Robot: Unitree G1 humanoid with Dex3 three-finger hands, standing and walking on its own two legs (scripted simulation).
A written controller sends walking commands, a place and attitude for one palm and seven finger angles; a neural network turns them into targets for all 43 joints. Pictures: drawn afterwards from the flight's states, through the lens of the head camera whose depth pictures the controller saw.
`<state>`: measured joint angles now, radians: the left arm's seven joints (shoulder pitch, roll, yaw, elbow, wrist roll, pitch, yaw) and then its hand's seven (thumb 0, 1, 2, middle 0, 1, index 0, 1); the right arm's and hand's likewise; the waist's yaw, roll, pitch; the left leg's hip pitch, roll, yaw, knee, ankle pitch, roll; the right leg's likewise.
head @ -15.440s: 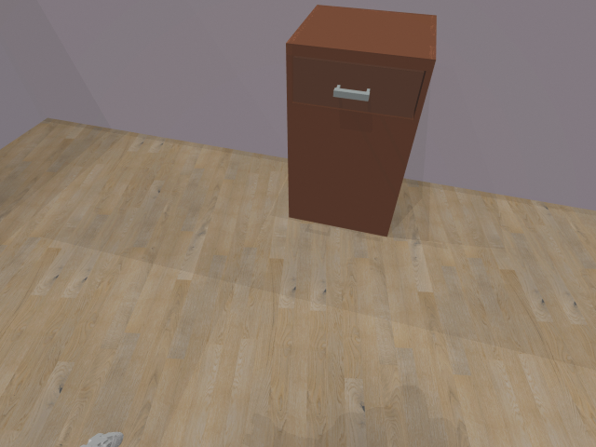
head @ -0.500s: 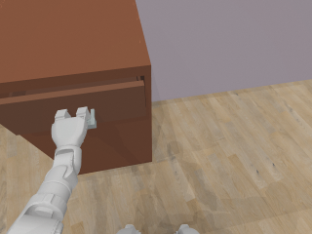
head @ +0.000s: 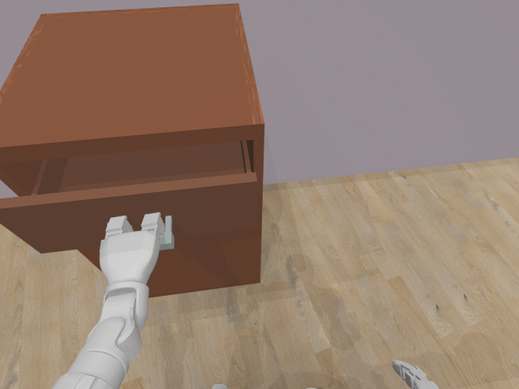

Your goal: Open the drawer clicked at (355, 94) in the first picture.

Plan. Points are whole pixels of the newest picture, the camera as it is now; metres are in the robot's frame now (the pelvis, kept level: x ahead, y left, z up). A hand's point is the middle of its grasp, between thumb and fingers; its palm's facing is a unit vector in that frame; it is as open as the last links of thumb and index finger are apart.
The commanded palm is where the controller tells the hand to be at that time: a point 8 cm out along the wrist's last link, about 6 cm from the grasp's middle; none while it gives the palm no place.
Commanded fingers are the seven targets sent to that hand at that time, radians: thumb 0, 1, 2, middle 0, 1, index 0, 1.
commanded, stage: pull the drawer open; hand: left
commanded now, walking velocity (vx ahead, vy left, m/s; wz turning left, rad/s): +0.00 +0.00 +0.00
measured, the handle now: (139, 234) +0.37 +0.23 -0.03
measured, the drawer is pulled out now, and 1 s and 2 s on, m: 0.09 0.22 0.30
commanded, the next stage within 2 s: open the thumb to release the handle in 1.86 s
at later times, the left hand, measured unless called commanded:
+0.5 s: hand (140, 307) +0.26 +0.21 -0.05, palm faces -0.03 -0.07 -1.00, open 5.5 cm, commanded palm +0.22 +0.20 +0.00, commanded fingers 0.00 0.90 0.90 -0.40 -1.35 -0.40 -1.35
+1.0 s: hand (137, 348) +0.19 +0.19 -0.05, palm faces -0.03 -0.08 -1.00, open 5.6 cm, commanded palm +0.16 +0.19 +0.00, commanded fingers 0.00 0.90 0.90 -0.40 -1.35 -0.40 -1.35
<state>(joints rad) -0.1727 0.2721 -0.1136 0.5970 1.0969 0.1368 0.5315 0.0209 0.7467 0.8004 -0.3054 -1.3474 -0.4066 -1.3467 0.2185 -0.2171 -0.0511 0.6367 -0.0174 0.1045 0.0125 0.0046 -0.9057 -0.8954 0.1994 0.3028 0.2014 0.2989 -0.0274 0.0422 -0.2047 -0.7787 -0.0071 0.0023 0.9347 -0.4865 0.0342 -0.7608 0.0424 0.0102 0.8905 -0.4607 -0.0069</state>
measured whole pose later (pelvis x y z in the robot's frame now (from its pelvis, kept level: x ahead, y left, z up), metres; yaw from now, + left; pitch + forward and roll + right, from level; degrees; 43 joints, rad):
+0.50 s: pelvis -0.01 -0.01 +0.00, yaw +0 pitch +16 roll -1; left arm 0.12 0.25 -0.13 0.37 1.09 0.14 0.55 0.03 0.74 0.79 -0.29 -1.35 -0.42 -1.35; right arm 0.20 -0.23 -0.05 0.61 -0.02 0.08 0.03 0.01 -0.91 -0.90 0.20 0.30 0.20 0.30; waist -0.02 0.05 -0.20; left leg -0.74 0.00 0.01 0.94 -0.49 0.02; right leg -0.74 0.05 0.02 0.92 -0.47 -0.02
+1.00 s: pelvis -0.02 -0.03 -0.01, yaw +1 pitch +14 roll +0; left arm 0.29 0.25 -0.13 0.24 1.10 0.11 0.56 0.03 0.72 0.79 -0.31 -1.35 -0.42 -1.35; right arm 0.14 -0.21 -0.03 0.59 -0.03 0.07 0.01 0.01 -0.91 -0.90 0.20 0.30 0.20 0.30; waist 0.01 0.04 -0.19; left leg -0.74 0.00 0.00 0.98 -0.49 0.00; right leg -0.74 0.05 0.00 0.99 -0.49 -0.04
